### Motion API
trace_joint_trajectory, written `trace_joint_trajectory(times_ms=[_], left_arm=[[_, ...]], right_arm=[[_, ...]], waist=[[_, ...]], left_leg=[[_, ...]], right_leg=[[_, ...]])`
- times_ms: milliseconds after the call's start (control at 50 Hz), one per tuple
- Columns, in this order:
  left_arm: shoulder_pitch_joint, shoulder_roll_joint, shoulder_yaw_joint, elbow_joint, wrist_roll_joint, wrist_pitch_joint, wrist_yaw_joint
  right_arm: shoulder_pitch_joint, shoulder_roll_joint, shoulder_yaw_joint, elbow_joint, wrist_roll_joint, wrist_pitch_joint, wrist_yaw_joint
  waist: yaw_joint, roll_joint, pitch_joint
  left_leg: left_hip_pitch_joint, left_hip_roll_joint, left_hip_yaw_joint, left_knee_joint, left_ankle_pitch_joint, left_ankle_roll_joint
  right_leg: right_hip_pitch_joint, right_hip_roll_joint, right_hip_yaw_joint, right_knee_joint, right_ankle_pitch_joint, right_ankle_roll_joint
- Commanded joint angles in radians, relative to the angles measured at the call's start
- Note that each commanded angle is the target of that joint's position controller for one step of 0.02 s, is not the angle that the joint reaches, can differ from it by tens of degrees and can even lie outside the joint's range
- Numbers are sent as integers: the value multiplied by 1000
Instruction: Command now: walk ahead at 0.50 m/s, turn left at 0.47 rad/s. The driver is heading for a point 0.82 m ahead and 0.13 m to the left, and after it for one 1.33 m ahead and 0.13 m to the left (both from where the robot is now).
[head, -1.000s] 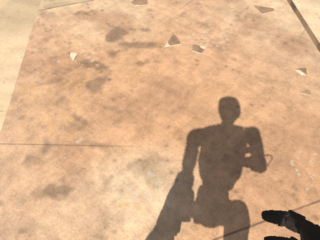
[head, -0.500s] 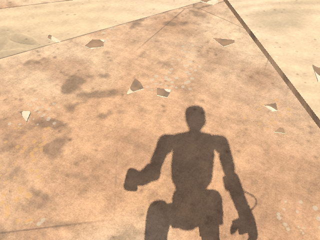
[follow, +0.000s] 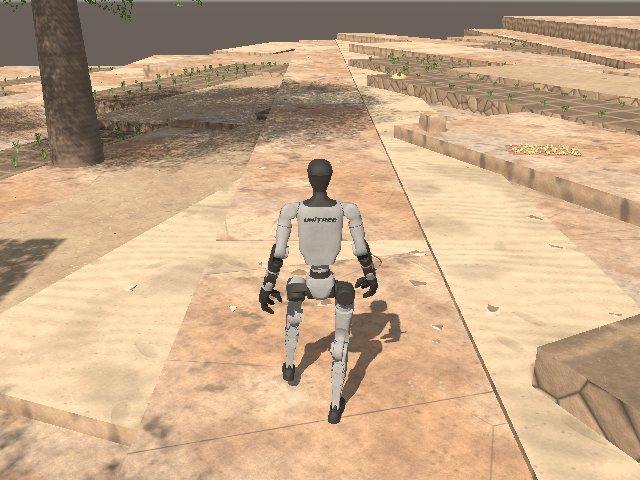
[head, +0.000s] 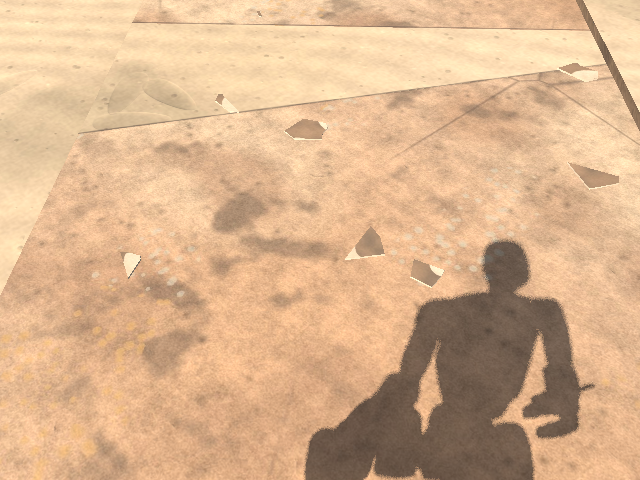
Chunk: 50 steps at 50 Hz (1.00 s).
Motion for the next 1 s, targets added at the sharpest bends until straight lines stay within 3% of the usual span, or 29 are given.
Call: trace_joint_trajectory(times_ms=[20, 80, 120, 160, 180, 200, 220, 240, 260, 280, 300, 320, 380, 420, 480, 520, 580, 640, 660, 680, 700, 720, 740, 760, 780, 800, 820, 880, 1000], left_arm=[[14, 155, 32, -39, -10, 2, 14], [31, 174, 40, -33, -20, 27, 17], [-1, 204, 48, -50, -25, 40, 23], [-35, 233, 55, -66, -28, 54, 30], [-55, 231, 51, -79, -31, 52, 30], [-24, 143, 25, -108, 6, 37, 22], [35, 59, -6, -160, -12, -7, 1], [-104, 151, 15, -181, -52, -45, -14], [-159, 161, 16, -204, -68, -60, -19], [-160, 152, 17, -191, -49, -61, -10], [-151, 165, 29, -185, -25, -50, -4], [-133, 166, 34, -187, -18, -34, -4], [-157, 131, 31, -215, -1, -4, 1], [-227, 113, 23, -239, 1, 0, 2], [-322, 82, 7, -260, -6, -7, -11], [-377, 86, 4, -277, -16, -13, -22], [-428, 118, 8, -306, -20, -23, -36], [-384, 147, 17, -309, -21, -34, -46], [-314, 165, 26, -291, -19, -36, -44], [-185, 197, 43, -256, -13, -38, -40], [-9, 248, 55, -231, 0, -37, -36], [99, 312, 76, -190, 0, -27, -41], [103, 219, 52, -183, -27, -22, -47], [25, 170, 37, -198, -32, -17, -43], [-48, 157, 28, -215, -20, -8, -41], [-87, 139, 20, -218, -12, -5, -43], [-103, 127, 14, -218, -3, -9, -43], [-88, 141, 16, -199, -12, -16, -43], [-18, 187, 27, -161, -26, 2, -22]], right_arm=[[-129, -20, 6, -104, -3, -12, 21], [-181, -21, 6, -154, 2, -12, 43], [-150, -48, -7, -173, 4, -9, 53], [21, -115, -43, -150, 10, -5, 52], [185, -180, -78, -111, 10, -2, 37], [273, -272, -98, -87, 9, 8, 12], [246, -308, -94, -121, -1, -8, 18], [264, -222, -72, -118, -8, -15, 21], [213, -175, -60, -120, -6, -24, 19], [131, -146, -50, -139, -1, -30, 20], [73, -116, -41, -156, -3, -31, 18], [54, -105, -34, -169, -10, -31, 13], [81, -147, -43, -171, -6, -34, -6], [113, -160, -45, -163, -5, -31, -20], [163, -143, -38, -145, -3, -25, -26], [199, -147, -37, -129, -3, -26, -24], [236, -150, -36, -107, -1, -23, -23], [235, -167, -42, -99, -6, -12, -32], [213, -171, -42, -105, -6, -8, -32], [193, -156, -34, -114, -10, -6, -30], [182, -122, -17, -138, -23, -7, -28], [345, -34, 7, -132, -2, -23, -22], [318, -103, 1, -120, 8, -34, -19], [204, -160, -14, -145, 19, -40, -16], [132, -153, -11, -164, 10, -43, -18], [97, -142, -14, -172, -6, -44, -18], [111, -132, -18, -171, -12, -40, -18], [142, -87, -11, -161, -11, -24, -21], [-47, -54, 5, -211, -16, -32, -15]], waist=[[19, -66, 107], [18, -72, 113], [-23, -108, 64], [-129, -139, -49], [-217, -104, -132], [-192, 110, -211], [-108, 228, -361], [-175, 83, -317], [-155, 43, -186], [-98, -65, -108], [-63, -69, -72], [-36, -48, -61], [-24, -29, -33], [-48, -7, -12], [-99, 29, -6], [-129, 46, 9], [-144, 50, 32], [-108, 75, 26], [-65, 82, -8], [-2, 65, -97], [68, -13, -245], [20, -315, -379], [46, -279, -345], [51, -179, -176], [26, -88, -94], [1, -63, -27], [-28, -90, -21], [-53, -122, -24], [-3, -102, 12]], left_leg=[[-48, 3, 49, -88, 20, 13], [-62, -18, 103, -132, -92, 39], [61, -77, 170, -137, -187, 73], [316, -155, 210, -151, -247, 123], [584, -170, 162, -234, -185, 165], [866, 45, -171, -231, -128, 230], [1128, 249, -770, -418, -311, 447], [1111, 223, -710, -489, -322, 381], [985, 188, -546, -488, -264, 334], [817, 140, -427, -494, -165, 295], [695, 104, -345, -508, -76, 275], [617, 81, -309, -530, -32, 269], [507, 48, -232, -562, 77, 270], [489, 21, -174, -568, 103, 246], [479, -23, -109, -556, 33, 190], [497, 0, -132, -560, -49, 180], [629, 62, -192, -503, -48, 179], [732, 109, -229, -432, 94, 156], [735, 90, -211, -363, 250, 141], [701, 35, -169, -216, 359, 117], [540, -29, -120, 52, 178, 84], [146, -193, -46, 421, -418, 2], [-1, -169, -124, 529, -631, 7], [-68, -115, -108, 557, -552, 11], [-42, -63, -62, 516, -465, 11], [-19, -33, -42, 448, -415, 6], [37, -3, -41, 399, -379, 4], [81, 18, -9, 300, -344, -17], [53, 12, 29, -45, -50, -45]], right_leg=[[-1, -313, 52, -72, 369, -101], [103, -346, 20, 7, 517, -92], [116, -345, -14, 119, 842, -71], [78, -325, -32, 384, 1073, -45], [-60, -279, -45, 624, 939, -7], [-363, -186, -32, 956, 210, 33], [-712, 19, 184, 1244, -372, 67], [-828, -42, 315, 1266, -311, 38], [-862, -86, 300, 1198, -215, 14], [-800, -134, 294, 1104, -142, 16], [-727, -160, 290, 1023, -104, 29], [-664, -175, 292, 988, -81, 41], [-639, -169, 260, 845, -13, 90], [-655, -155, 240, 697, 114, 109], [-584, -116, 220, 459, 331, 100], [-559, -99, 215, 386, 403, 88], [-620, -95, 232, 321, 334, 52], [-591, -79, 224, 285, 204, 5], [-491, -53, 198, 259, 188, -18], [-299, -54, 195, 255, 229, -52], [-12, -203, 358, 291, 260, -121], [356, -420, 804, 220, 60, -288], [360, -435, 963, 110, -148, -276], [223, -400, 819, 92, -182, -224], [77, -360, 698, 72, -99, -194], [-41, -322, 619, 43, 6, -189], [-106, -291, 563, 23, 86, -179], [-169, -260, 457, -27, 223, -193], [-148, -221, 315, -64, 318, -160]])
